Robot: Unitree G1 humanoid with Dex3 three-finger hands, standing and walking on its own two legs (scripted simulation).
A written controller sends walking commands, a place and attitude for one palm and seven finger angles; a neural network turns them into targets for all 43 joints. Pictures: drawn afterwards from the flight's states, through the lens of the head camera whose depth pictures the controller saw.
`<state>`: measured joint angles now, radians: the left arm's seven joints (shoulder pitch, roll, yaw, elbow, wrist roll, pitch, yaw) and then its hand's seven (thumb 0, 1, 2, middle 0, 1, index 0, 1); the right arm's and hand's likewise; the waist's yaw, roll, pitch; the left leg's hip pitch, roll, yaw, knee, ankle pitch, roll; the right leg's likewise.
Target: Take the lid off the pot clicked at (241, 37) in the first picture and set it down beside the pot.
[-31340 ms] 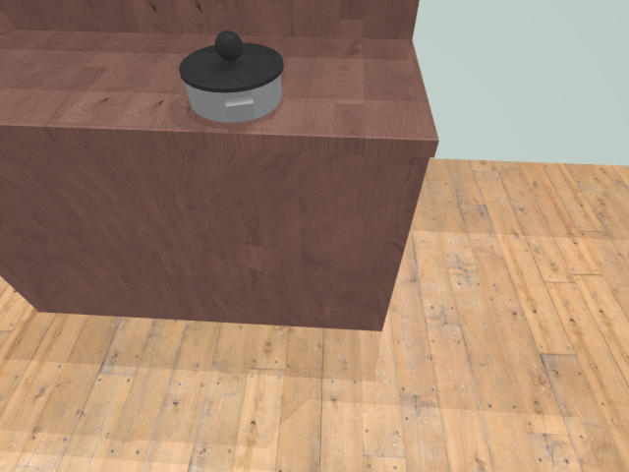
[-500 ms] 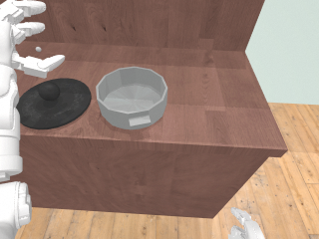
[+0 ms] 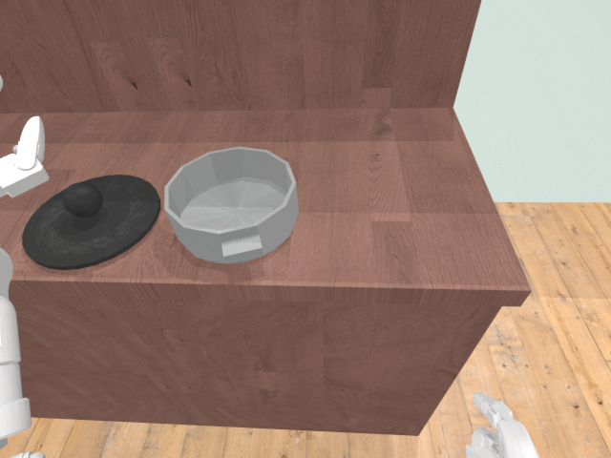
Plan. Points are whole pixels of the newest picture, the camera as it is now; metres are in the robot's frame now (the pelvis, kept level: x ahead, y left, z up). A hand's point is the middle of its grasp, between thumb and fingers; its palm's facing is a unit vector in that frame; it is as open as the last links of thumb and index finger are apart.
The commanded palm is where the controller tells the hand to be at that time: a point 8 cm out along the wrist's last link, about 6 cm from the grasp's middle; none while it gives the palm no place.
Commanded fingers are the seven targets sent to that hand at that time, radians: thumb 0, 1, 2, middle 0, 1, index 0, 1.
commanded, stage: draw the hand back to the body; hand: left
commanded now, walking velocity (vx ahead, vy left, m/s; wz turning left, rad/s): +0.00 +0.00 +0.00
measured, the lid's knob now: (83, 199) +0.44 +0.40 +0.10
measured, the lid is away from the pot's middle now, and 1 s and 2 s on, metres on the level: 0.24 0.24 0.24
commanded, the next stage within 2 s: step back with the hand held close in 1.06 s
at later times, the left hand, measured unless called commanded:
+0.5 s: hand out of the picture +0.23 +0.27 +0.28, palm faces +0.51 -0.83 -0.22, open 7.5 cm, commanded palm +0.17 +0.31 +0.28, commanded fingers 0.00 0.90 0.90 -0.20 -0.30 -0.20 -0.30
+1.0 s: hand out of the picture +0.16 +0.27 +0.27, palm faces +0.47 -0.82 -0.31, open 7.4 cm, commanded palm +0.11 +0.31 +0.27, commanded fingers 0.00 0.90 0.90 -0.20 -0.30 -0.20 -0.30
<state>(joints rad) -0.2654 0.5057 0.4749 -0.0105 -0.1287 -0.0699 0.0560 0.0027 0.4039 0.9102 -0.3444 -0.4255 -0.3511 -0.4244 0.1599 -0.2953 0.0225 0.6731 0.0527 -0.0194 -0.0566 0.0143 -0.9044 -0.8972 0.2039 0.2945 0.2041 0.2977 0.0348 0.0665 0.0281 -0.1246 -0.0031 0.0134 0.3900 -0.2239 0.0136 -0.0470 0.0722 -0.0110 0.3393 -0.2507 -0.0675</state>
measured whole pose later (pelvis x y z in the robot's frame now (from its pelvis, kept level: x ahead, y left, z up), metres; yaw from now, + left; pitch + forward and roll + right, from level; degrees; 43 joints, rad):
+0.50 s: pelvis -0.01 +0.01 +0.00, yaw +0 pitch -5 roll +0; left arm 0.01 0.41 0.46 -0.32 -0.16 -0.11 0.06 0.01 0.87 0.90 -0.21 -0.30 -0.22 -0.30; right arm 0.14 -0.24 0.04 0.69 0.02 -0.05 -0.06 0.01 -0.90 -0.90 0.21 0.29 0.21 0.30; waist 0.06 0.07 0.04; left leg -0.08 -0.01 0.01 0.37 -0.20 0.02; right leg 0.00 0.07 -0.01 0.31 -0.22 -0.06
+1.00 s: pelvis -0.02 +0.03 +0.00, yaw +0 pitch -6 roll -1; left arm 0.31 0.39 0.44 -0.62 -0.15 -0.13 0.05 0.01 0.89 0.90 -0.21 -0.30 -0.21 -0.30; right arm 0.13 -0.21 0.04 0.67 0.00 -0.07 -0.05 0.01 -0.90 -0.90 0.21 0.29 0.21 0.30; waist 0.08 0.06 0.03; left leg -0.08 -0.03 0.02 0.39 -0.20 0.05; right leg 0.02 0.04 -0.01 0.30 -0.21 -0.03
